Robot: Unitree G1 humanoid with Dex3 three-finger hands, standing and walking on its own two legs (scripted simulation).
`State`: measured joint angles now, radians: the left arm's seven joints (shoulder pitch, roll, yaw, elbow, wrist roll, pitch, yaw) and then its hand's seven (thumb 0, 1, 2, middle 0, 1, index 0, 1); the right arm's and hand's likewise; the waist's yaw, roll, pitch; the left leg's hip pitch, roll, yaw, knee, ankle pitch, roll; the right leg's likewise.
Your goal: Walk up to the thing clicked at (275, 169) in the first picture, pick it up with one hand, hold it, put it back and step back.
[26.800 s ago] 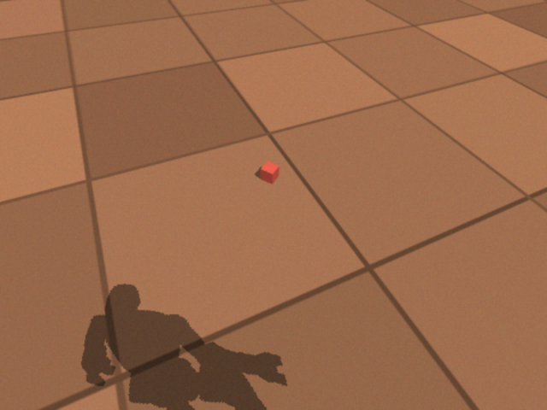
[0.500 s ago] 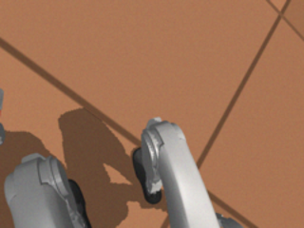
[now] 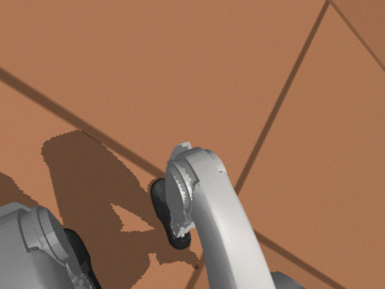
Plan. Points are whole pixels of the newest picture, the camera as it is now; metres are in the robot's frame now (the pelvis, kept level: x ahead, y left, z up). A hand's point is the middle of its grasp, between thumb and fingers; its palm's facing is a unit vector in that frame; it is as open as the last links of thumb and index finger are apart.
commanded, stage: rest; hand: left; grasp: from above
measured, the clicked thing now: out of the picture +0.46 +0.30 -0.25
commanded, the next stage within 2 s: open in 0.88 s
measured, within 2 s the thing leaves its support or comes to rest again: rests again in 1.52 s
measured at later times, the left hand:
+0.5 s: hand out of the picture +0.46 +0.29 -0.25, palm faces -0.03 -0.47 -0.88, open 10.4 cm
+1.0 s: hand out of the picture +0.46 +0.29 -0.26, palm faces -0.03 -0.48 -0.88, open 10.4 cm
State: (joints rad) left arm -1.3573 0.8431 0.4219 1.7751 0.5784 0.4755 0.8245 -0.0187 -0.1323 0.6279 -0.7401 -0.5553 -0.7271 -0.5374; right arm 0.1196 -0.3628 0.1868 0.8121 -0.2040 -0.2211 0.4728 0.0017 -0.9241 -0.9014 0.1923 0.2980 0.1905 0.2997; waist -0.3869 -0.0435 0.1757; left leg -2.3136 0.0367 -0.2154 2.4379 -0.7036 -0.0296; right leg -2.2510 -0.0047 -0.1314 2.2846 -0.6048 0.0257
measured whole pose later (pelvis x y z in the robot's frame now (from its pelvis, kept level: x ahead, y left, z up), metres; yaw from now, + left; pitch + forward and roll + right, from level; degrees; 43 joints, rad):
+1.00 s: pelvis +0.00 +0.01 -0.01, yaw -2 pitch +28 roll -14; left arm -1.33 0.95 0.38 1.80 0.48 0.43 0.87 -0.02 -0.11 0.61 -0.72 -0.57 -0.71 -0.55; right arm 0.10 -0.42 0.31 0.71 -0.20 -0.26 0.51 0.00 -0.92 -0.90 0.19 0.30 0.19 0.30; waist -0.44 -0.11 0.27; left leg -2.31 0.02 -0.27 2.51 -0.72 -0.02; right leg -2.22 0.00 -0.17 2.31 -0.60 0.04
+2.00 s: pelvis +0.00 +0.01 -0.01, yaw -2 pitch +27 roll -14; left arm -1.31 0.96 0.36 1.78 0.46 0.42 0.86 0.00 -0.22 0.82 -0.33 -0.72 -0.30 -0.76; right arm 0.10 -0.42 0.32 0.72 -0.20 -0.30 0.49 0.00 -0.89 -0.89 0.19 0.30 0.19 0.30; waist -0.44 -0.12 0.28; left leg -2.29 0.02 -0.28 2.51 -0.73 -0.03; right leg -2.18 0.00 -0.18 2.31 -0.61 0.04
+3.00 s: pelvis +0.00 +0.00 +0.02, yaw +5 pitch +33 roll -5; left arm -1.13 0.62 0.05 1.56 0.98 0.17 0.30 0.00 -0.50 0.98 -0.08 -1.02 -0.09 -1.01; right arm 0.18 -0.33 0.10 0.79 -0.11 -0.21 0.23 0.00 -0.91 -0.89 0.19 0.30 0.19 0.30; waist -0.29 0.04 -0.05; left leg -2.23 0.03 -0.11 2.33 -0.68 -0.02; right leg -2.20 -0.02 -0.05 2.25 -0.62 0.02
